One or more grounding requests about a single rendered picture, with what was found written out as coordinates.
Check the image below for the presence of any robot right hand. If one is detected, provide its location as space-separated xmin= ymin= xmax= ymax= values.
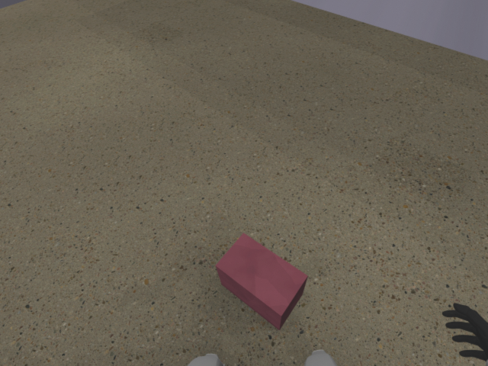
xmin=442 ymin=303 xmax=488 ymax=362

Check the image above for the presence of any carton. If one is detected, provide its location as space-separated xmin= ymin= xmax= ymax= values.
xmin=216 ymin=233 xmax=308 ymax=330

